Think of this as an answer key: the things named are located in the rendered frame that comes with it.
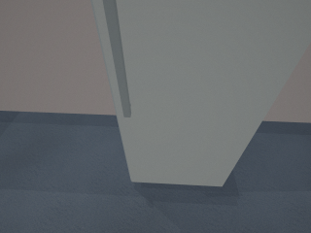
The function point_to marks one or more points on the handle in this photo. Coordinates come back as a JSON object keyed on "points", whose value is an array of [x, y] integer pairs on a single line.
{"points": [[113, 25]]}

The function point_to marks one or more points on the fridge door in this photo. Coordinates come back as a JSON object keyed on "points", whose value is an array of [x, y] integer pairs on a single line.
{"points": [[201, 77]]}

